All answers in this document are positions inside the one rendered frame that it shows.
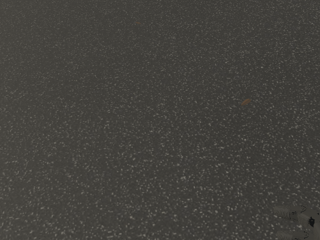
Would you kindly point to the right robot hand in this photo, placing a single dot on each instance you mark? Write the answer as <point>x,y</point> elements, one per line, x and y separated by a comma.
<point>305,216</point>

